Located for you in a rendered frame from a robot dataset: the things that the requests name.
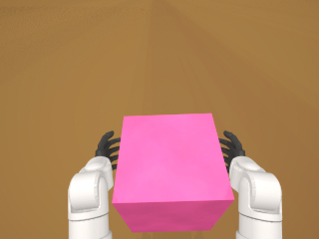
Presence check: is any left robot hand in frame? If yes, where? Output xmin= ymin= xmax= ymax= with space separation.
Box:
xmin=95 ymin=130 xmax=121 ymax=170

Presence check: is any carton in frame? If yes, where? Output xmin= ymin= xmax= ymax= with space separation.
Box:
xmin=112 ymin=114 xmax=235 ymax=233

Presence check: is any right robot hand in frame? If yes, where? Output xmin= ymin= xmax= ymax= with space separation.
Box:
xmin=218 ymin=130 xmax=245 ymax=174

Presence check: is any robot left forearm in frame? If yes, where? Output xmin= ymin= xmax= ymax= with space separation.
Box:
xmin=68 ymin=156 xmax=114 ymax=239

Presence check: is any robot right forearm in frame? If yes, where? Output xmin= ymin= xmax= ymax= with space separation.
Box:
xmin=229 ymin=156 xmax=282 ymax=239

